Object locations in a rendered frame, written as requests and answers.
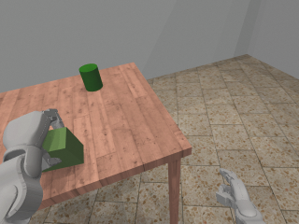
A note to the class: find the robot right hand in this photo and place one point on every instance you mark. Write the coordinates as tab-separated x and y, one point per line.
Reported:
237	190

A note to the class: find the table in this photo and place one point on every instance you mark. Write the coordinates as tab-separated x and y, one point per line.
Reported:
124	128

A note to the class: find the left robot forearm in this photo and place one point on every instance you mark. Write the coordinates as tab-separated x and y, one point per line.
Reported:
20	191

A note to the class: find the right robot forearm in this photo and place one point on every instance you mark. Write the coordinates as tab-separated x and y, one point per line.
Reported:
246	212

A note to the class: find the sponge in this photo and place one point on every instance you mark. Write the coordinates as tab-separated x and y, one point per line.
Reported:
62	144

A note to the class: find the robot left hand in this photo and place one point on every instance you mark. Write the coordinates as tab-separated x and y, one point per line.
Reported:
31	130

